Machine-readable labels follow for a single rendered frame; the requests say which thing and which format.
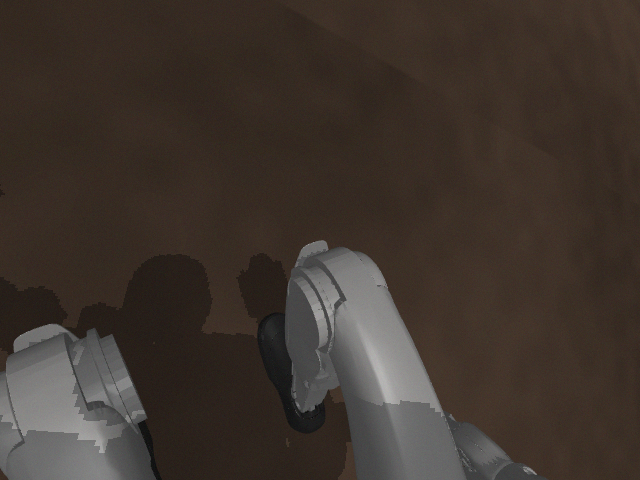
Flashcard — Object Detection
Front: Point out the right robot foot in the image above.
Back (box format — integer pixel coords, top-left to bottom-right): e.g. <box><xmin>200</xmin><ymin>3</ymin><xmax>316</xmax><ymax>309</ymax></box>
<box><xmin>257</xmin><ymin>312</ymin><xmax>325</xmax><ymax>434</ymax></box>

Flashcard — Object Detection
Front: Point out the left robot foot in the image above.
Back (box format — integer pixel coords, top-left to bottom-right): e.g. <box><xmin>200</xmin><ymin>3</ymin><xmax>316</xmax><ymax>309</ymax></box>
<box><xmin>138</xmin><ymin>420</ymin><xmax>162</xmax><ymax>480</ymax></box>

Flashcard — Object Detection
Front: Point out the right robot arm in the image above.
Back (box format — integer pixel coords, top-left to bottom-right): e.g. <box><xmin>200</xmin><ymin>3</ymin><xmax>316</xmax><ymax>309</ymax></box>
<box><xmin>494</xmin><ymin>463</ymin><xmax>548</xmax><ymax>480</ymax></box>

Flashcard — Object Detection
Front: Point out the right robot hand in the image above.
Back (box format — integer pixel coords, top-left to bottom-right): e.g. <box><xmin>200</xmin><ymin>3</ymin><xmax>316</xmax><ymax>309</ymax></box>
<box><xmin>443</xmin><ymin>411</ymin><xmax>514</xmax><ymax>480</ymax></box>

